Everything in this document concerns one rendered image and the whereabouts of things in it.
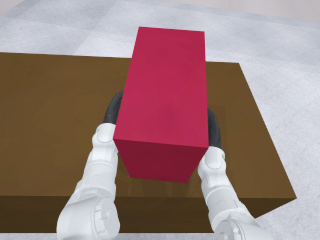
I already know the pedestal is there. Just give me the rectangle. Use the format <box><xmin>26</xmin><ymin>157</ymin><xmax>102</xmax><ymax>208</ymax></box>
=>
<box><xmin>0</xmin><ymin>52</ymin><xmax>297</xmax><ymax>233</ymax></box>

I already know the carton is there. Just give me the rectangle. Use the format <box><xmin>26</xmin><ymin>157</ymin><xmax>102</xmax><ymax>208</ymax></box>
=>
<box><xmin>112</xmin><ymin>26</ymin><xmax>209</xmax><ymax>183</ymax></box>

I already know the robot left forearm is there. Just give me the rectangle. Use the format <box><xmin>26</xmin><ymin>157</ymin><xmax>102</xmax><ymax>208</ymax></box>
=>
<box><xmin>56</xmin><ymin>123</ymin><xmax>119</xmax><ymax>239</ymax></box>

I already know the right robot upper arm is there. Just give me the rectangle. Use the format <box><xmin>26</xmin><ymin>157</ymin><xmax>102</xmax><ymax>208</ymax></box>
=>
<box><xmin>213</xmin><ymin>218</ymin><xmax>274</xmax><ymax>240</ymax></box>

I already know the left robot upper arm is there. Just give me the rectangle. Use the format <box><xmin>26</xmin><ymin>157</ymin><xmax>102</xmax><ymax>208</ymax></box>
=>
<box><xmin>57</xmin><ymin>195</ymin><xmax>120</xmax><ymax>240</ymax></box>

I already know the robot right forearm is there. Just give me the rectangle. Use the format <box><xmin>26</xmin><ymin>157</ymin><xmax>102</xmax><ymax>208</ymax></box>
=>
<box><xmin>197</xmin><ymin>146</ymin><xmax>263</xmax><ymax>232</ymax></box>

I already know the right robot hand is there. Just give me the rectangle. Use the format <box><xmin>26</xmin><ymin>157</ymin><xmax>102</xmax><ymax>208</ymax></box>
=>
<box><xmin>207</xmin><ymin>108</ymin><xmax>221</xmax><ymax>149</ymax></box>

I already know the left robot hand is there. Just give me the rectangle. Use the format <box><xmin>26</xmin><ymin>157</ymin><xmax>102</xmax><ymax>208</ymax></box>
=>
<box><xmin>102</xmin><ymin>90</ymin><xmax>124</xmax><ymax>125</ymax></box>

